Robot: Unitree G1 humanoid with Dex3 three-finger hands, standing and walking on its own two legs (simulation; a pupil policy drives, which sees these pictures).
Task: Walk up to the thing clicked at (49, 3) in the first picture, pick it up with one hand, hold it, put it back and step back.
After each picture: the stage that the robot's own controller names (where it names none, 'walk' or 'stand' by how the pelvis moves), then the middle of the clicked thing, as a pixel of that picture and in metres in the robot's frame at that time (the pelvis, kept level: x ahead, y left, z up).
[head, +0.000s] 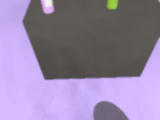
stand; out of the picture +1.00 +0.24 +0.03
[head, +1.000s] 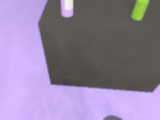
walk; out of the picture +0.89 +0.11 +0.05
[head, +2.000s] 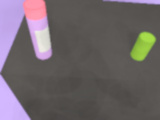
walk; (39, 32) +0.53 +0.20 +0.05
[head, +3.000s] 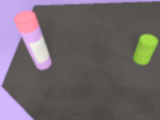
stand; (35, 43) +0.50 +0.21 +0.06
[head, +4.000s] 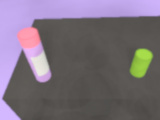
stand; (36, 57) +0.47 +0.21 +0.03
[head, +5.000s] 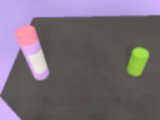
stand; (34, 55) +0.48 +0.22 +0.03
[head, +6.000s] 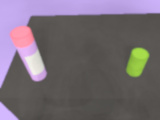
stand; (31, 56) +0.47 +0.23 +0.03
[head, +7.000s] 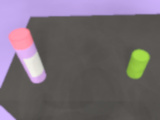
stand; (30, 58) +0.46 +0.24 +0.03
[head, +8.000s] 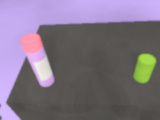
rise first; (39, 62) +0.46 +0.22 +0.03
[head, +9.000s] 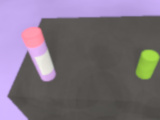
go down; (40, 57) +0.47 +0.22 +0.03
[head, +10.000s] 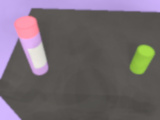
go down; (34, 49) +0.49 +0.20 +0.04
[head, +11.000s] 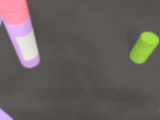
go down; (23, 37) +0.47 +0.20 +0.08
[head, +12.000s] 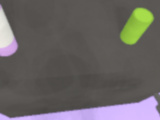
close in; out of the picture +0.48 +0.22 +0.12
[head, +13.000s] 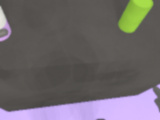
close; out of the picture +0.52 +0.21 +0.14
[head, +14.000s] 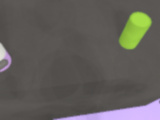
lift; out of the picture +0.44 +0.24 +0.12
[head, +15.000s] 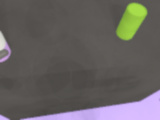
lift; out of the picture +0.47 +0.23 +0.13
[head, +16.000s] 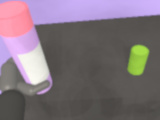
lift; (28, 55) +0.31 +0.15 +0.23
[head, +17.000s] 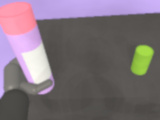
hold; (31, 55) +0.32 +0.15 +0.21
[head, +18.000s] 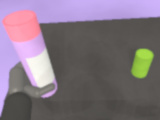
crouch; (35, 60) +0.32 +0.15 +0.19
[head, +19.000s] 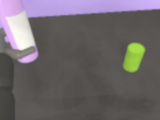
crouch; (15, 23) +0.44 +0.19 +0.22
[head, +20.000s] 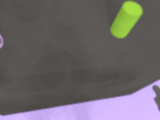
lower; out of the picture +0.50 +0.23 +0.11
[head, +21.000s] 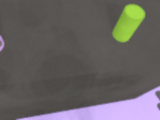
lower; out of the picture +0.50 +0.23 +0.12
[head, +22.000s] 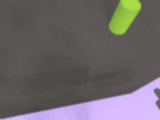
lower; out of the picture +0.52 +0.23 +0.13
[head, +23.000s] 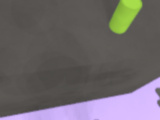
lower; out of the picture +0.52 +0.23 +0.14
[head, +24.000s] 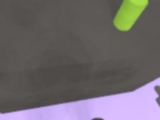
loosen; out of the picture +0.53 +0.23 +0.14
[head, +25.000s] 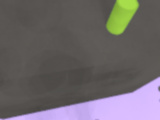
withdraw; out of the picture +0.51 +0.24 +0.13
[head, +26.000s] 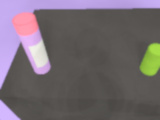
sink last; (34, 47) +0.47 +0.22 +0.08
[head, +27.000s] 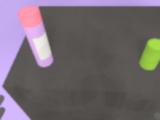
stand; (38, 40) +0.50 +0.22 +0.08
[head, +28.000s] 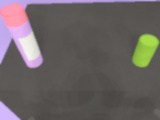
stand; (25, 40) +0.49 +0.24 +0.09
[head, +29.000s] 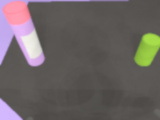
stand; (27, 38) +0.50 +0.23 +0.10
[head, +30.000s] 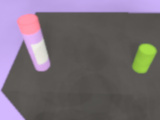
stand; (36, 45) +0.51 +0.22 +0.05
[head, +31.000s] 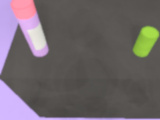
walk; (32, 30) +0.54 +0.21 +0.04
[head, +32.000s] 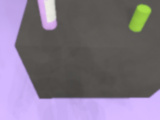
walk; (46, 3) +0.69 +0.19 +0.04
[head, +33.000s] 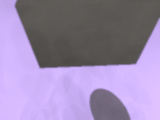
walk; out of the picture +1.03 +0.31 +0.06
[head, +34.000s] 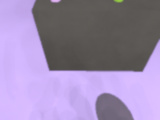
stand; out of the picture +1.10 +0.22 +0.04
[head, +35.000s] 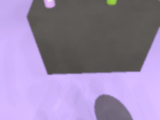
stand; out of the picture +1.10 +0.24 +0.03
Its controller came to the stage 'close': yes
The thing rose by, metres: 0.21
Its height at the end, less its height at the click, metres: +0.00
